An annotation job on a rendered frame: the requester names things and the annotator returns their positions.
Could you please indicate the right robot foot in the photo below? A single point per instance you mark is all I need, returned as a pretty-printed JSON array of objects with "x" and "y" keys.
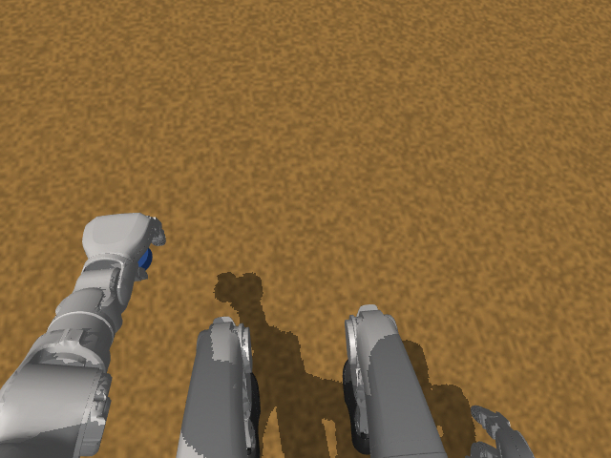
[{"x": 360, "y": 440}]

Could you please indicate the left robot arm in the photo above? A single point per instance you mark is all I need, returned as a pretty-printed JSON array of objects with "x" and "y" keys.
[{"x": 56, "y": 404}]

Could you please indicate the right robot hand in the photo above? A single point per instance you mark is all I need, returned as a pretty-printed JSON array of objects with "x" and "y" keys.
[{"x": 509, "y": 443}]

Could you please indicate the left robot hand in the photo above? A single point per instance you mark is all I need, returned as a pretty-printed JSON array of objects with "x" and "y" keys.
[{"x": 127, "y": 235}]

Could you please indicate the tin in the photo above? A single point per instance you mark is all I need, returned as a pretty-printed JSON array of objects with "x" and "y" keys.
[{"x": 145, "y": 260}]

